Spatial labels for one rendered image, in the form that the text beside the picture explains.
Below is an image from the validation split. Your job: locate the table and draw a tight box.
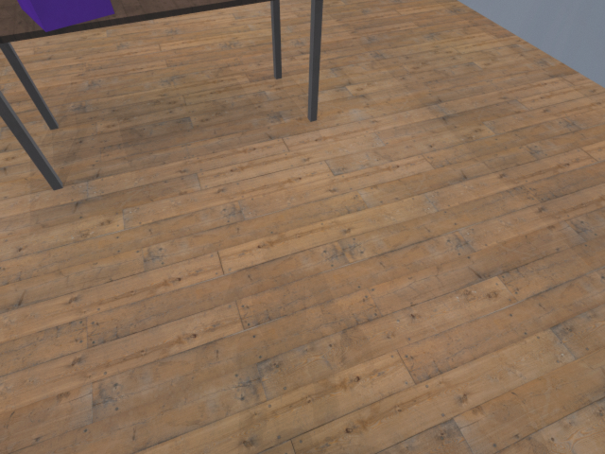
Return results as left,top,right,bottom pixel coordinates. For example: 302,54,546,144
0,0,323,190

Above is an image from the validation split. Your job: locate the carton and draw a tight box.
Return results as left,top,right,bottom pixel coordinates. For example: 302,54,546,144
17,0,115,32

